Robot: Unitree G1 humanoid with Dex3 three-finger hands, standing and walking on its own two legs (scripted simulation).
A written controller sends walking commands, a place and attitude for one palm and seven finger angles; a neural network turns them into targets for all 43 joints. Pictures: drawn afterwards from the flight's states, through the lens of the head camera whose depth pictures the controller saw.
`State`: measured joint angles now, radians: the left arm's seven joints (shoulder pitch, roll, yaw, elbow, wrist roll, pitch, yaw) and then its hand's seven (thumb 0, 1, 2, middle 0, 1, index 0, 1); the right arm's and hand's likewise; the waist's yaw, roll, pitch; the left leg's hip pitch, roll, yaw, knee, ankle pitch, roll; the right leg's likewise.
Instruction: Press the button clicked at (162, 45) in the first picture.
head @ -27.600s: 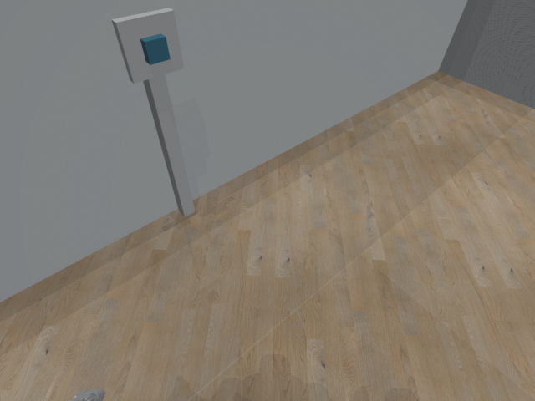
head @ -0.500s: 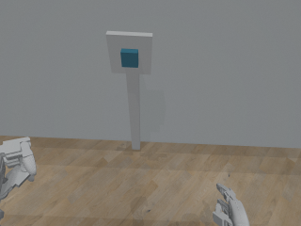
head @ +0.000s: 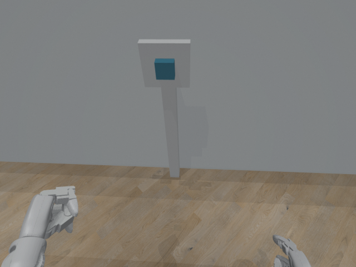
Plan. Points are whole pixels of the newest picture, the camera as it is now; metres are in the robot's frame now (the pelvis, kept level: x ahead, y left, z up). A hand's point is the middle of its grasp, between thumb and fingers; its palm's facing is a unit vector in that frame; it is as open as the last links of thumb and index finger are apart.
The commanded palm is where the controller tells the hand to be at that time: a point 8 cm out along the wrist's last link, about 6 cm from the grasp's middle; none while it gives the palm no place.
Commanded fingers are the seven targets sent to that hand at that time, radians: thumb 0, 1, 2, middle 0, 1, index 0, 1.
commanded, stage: let the arm hang, fingers relaxed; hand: left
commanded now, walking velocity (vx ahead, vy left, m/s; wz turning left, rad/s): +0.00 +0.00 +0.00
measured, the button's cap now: (165, 68) +0.75 +0.11 +0.06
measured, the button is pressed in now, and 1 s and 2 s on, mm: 0 0 0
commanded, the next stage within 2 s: stand and wait in 1.00 s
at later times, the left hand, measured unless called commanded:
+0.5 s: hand out of the picture -0.08 +0.17 -0.17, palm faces +0.03 -0.98 -0.22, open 5.7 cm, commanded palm none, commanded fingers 0.00 0.90 0.90 -0.20 -0.30 -0.20 -0.30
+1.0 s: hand out of the picture -0.01 +0.14 -0.17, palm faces +0.05 -0.99 -0.16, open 7.3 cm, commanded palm none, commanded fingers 0.00 0.90 0.90 -0.20 -0.30 -0.20 -0.30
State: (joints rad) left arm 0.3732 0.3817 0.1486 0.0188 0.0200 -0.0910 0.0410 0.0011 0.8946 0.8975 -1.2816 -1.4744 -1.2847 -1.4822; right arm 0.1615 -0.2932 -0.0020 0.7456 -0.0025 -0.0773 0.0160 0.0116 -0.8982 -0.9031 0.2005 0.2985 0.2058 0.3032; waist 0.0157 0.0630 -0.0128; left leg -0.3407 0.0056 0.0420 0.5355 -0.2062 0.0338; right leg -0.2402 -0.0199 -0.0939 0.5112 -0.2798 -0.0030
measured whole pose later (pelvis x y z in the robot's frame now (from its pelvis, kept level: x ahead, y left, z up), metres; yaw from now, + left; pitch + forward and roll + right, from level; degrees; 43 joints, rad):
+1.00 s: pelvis +0.00 -0.01 +0.01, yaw +0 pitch -2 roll +0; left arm 0.30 0.11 0.02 1.14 0.01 0.00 0.03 0.01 0.91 0.90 -0.20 -0.30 -0.20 -0.31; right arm 0.31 -0.10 -0.01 1.13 -0.02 0.01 -0.03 0.01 -0.91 -0.90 0.20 0.30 0.20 0.30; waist -0.01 0.01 0.04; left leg -0.25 0.01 0.04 0.45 -0.17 0.02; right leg -0.16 -0.01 -0.09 0.45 -0.26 -0.02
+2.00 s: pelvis +0.02 -0.04 +0.01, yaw +0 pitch -3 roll +0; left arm 0.28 0.14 0.01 1.16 0.01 -0.01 0.03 0.00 0.91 0.90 -0.20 -0.30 -0.20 -0.30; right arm 0.26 -0.14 0.00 1.16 -0.01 0.01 -0.04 0.01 -0.90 -0.90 0.20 0.30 0.20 0.30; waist 0.00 0.01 0.07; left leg -0.18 0.04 0.03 0.40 -0.17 -0.02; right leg -0.08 0.02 -0.10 0.38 -0.25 -0.05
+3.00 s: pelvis +0.03 -0.04 +0.01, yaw -1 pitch -2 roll +0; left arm 0.24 0.18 0.01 1.16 0.01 -0.02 0.02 0.00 0.91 0.90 -0.20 -0.30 -0.20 -0.30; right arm 0.22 -0.17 0.00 1.16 -0.01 0.01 -0.03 0.01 -0.90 -0.90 0.20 0.30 0.20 0.30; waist 0.00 0.01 0.07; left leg -0.16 0.05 0.04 0.37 -0.17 -0.03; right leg -0.06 0.04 -0.09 0.34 -0.24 -0.06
